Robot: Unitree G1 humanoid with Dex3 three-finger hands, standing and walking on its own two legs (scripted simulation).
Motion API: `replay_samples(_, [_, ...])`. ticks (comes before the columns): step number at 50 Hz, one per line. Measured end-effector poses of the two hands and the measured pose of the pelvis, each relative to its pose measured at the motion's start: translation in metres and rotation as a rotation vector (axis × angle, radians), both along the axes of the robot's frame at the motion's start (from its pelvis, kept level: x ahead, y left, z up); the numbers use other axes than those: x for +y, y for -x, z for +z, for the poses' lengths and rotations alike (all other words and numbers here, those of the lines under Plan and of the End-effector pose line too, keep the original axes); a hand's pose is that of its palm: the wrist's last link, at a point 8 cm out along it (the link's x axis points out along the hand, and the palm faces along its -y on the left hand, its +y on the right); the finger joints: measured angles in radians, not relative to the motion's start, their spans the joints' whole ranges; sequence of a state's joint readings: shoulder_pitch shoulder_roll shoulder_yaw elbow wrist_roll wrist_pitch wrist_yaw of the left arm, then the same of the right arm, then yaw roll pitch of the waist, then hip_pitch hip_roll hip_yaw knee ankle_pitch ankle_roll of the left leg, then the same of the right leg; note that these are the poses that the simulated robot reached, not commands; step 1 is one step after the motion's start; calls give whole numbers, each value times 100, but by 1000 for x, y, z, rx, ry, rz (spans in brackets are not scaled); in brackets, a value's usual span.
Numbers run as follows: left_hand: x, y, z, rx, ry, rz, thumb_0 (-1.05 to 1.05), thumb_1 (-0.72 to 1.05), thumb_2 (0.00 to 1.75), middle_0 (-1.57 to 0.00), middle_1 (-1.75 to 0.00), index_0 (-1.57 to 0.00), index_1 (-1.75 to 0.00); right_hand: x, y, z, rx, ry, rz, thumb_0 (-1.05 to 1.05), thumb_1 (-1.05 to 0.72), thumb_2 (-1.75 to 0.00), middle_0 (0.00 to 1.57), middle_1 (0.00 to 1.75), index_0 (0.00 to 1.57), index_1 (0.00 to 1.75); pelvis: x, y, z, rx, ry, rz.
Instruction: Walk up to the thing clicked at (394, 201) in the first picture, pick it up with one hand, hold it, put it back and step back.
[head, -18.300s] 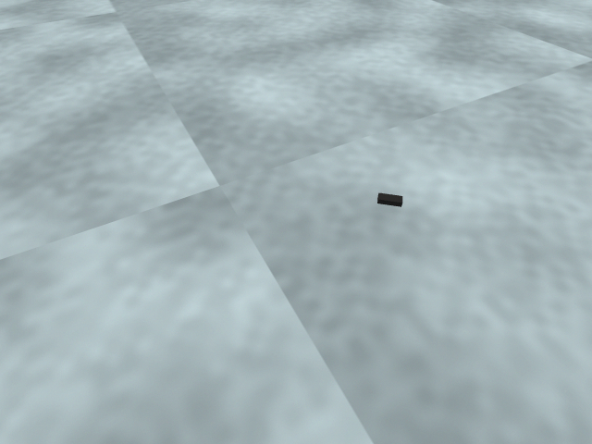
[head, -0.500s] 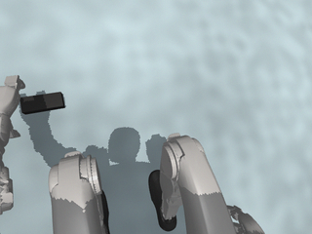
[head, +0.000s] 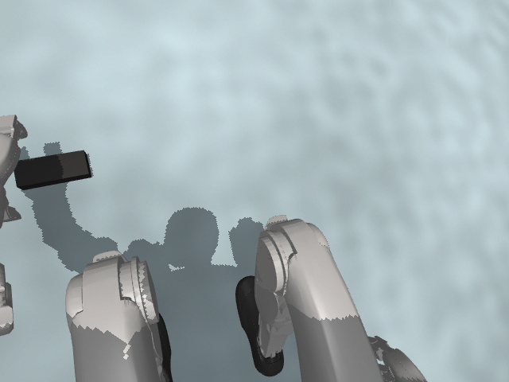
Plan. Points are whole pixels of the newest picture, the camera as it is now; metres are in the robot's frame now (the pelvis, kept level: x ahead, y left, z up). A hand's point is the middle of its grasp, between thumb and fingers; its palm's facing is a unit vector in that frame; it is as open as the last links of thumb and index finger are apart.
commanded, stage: rise first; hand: left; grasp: from above
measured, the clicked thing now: (54, 169) +0.50 +0.28 -0.31
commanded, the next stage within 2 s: approach in 1.10 s
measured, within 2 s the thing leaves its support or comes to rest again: neither
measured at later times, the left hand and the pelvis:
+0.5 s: hand (6, 175) +0.46 +0.32 -0.20, palm faces -0.46 -0.09 -0.88, open 13.9 cm; pelvis +0.00 +0.00 -0.01, yaw -1 degrees
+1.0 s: hand (2, 176) +0.45 +0.32 -0.19, palm faces -0.47 -0.09 -0.88, open 13.7 cm; pelvis +0.00 +0.00 +0.00, yaw -1 degrees
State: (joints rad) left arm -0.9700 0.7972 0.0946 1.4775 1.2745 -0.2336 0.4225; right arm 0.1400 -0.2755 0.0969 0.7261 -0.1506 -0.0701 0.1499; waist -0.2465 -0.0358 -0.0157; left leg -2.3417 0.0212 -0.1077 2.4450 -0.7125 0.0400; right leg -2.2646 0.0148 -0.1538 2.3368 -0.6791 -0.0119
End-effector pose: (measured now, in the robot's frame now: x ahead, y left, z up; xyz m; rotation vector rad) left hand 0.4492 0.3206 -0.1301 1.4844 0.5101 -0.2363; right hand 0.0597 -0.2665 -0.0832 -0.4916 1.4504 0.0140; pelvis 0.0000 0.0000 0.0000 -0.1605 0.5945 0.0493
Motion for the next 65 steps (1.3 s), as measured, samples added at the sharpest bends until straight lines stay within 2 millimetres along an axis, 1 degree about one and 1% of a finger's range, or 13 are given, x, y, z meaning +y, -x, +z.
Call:
replay_samples(13, [-2,-9,-5,-2,3,-1,0,-50,98,-13,-97,-12,-97,0,13,2,21,7,-3,0,-91,-90,21,30,20,30,0,1,-4,-9,6,-6])
replay_samples(23, [-3,-13,-9,9,2,0,0,-49,97,-13,-97,-12,-97,2,18,2,24,5,2,0,-90,-90,21,30,20,30,0,2,-7,-17,12,-9])
replay_samples(31, [-1,-15,-12,0,5,-3,0,-48,97,-13,-97,-12,-97,4,18,3,22,6,10,0,-90,-90,21,30,20,30,1,1,-8,-20,20,-13])
replay_samples(42, [5,-14,-7,1,-8,6,0,-47,96,-14,-96,-13,-96,8,14,6,10,0,12,0,-90,-90,21,30,20,30,2,1,-6,-12,21,-7])
replay_samples(52, [-1,-11,-5,12,7,-8,0,-43,93,-18,-92,-17,-92,4,11,6,1,-7,22,0,-90,-90,21,30,20,30,0,2,-3,-18,17,-7])
replay_samples(65, [-1,-12,-4,-10,-6,-12,0,-42,92,-19,-90,-18,-91,6,18,7,-2,0,18,0,-90,-90,21,30,20,30,1,4,-6,-21,17,-8])
